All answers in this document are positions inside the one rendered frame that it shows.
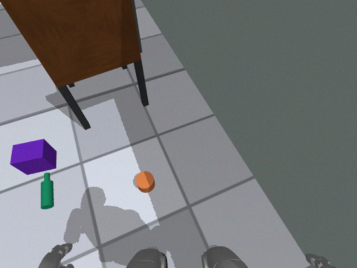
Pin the right robot hand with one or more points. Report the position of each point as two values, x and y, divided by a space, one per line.
317 261

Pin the chair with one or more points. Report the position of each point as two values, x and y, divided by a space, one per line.
78 39

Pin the left robot hand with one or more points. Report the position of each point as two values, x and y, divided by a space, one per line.
53 258

